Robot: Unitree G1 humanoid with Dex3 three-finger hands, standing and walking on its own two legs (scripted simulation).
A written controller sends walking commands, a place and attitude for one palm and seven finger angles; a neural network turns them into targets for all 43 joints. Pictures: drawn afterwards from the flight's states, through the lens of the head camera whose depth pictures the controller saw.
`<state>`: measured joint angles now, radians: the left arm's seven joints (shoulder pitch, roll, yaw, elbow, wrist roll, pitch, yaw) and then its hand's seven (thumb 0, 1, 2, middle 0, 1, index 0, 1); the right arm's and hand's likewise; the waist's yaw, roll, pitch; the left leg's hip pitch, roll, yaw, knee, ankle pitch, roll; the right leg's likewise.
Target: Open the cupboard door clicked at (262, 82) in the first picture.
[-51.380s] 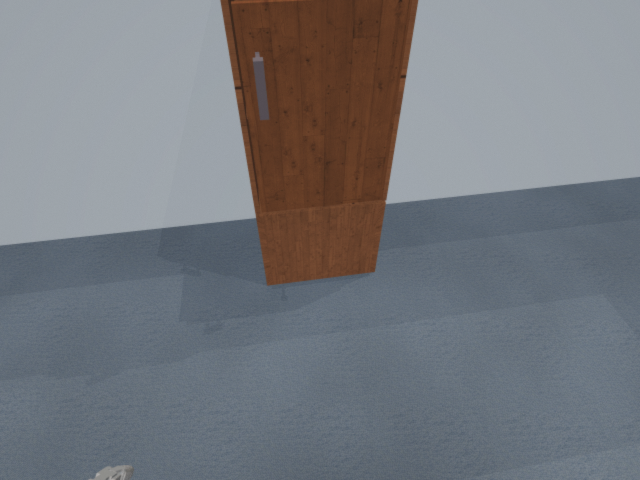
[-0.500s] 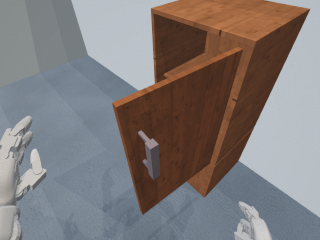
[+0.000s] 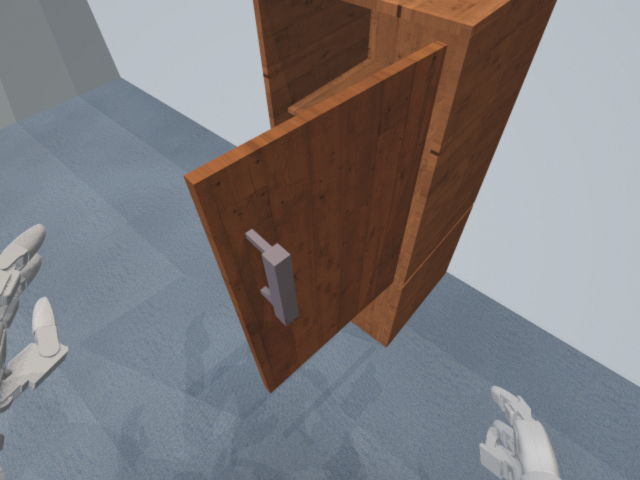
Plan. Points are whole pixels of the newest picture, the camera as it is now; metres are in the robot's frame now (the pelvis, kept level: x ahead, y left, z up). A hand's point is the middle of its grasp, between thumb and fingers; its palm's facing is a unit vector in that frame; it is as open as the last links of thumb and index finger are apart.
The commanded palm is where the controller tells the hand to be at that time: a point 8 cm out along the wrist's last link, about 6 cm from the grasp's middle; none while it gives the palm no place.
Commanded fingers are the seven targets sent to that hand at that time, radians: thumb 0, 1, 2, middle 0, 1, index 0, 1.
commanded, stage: step back with the hand held close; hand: left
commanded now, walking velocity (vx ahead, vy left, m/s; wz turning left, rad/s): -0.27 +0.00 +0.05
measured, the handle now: (271, 278) +0.34 +0.09 +0.06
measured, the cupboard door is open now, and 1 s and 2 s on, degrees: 84 84 84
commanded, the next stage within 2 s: stop stepping back and stand still in 0.76 s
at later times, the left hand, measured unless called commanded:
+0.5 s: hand out of the picture +0.10 +0.28 +0.15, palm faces +0.52 -0.74 -0.43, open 7.4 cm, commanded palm +0.03 +0.32 +0.18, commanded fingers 0.00 0.90 0.90 -0.20 -0.30 -0.20 -0.30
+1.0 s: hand out of the picture +0.04 +0.22 +0.15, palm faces +0.30 -0.82 -0.49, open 7.4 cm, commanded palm -0.03 +0.27 +0.18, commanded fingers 0.00 0.90 0.90 -0.20 -0.30 -0.20 -0.30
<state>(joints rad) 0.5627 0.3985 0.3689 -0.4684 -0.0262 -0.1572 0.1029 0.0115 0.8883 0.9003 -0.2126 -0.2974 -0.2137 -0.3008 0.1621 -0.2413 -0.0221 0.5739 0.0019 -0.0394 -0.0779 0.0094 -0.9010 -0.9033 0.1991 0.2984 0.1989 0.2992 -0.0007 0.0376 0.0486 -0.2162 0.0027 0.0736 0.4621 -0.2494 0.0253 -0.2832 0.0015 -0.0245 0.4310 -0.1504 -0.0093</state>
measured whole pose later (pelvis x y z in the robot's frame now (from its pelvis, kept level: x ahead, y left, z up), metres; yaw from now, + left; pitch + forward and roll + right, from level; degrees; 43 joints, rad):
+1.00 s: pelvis -0.18 -0.02 +0.00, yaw -3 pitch +3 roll +1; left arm 0.58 0.44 0.42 -0.56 -0.02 -0.19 0.14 0.01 0.89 0.90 -0.21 -0.30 -0.22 -0.30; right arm 0.17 -0.23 0.02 0.58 0.00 -0.12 -0.09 0.01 -0.90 -0.90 0.20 0.30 0.20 0.30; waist -0.02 -0.07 0.01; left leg -0.34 -0.01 0.09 0.59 -0.20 0.00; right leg -0.21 0.00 -0.02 0.48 -0.32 -0.02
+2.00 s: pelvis -0.29 +0.00 -0.03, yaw +4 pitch +1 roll -2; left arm 0.37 0.33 0.25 -0.11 0.03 -0.09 0.06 0.00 0.89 0.90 -0.20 -0.30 -0.21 -0.30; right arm 0.23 -0.24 -0.02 0.72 -0.02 -0.08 0.00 0.01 -0.90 -0.90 0.20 0.30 0.20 0.30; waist -0.03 0.04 -0.02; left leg -0.40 0.04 0.01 0.70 -0.35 0.04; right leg -0.44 -0.01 -0.11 0.78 -0.40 -0.02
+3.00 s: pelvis -0.27 -0.01 +0.01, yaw +5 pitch -2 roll +0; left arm 0.11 0.27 0.02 1.12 0.02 -0.01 0.00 0.00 0.90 0.90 -0.20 -0.30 -0.20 -0.30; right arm 0.14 -0.29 -0.03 1.12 -0.02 0.00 -0.01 0.00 -0.90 -0.90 0.20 0.30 0.20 0.30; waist -0.02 0.02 0.07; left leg -0.16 0.00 -0.02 0.36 -0.17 -0.01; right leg -0.17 -0.01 0.03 0.38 -0.18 0.01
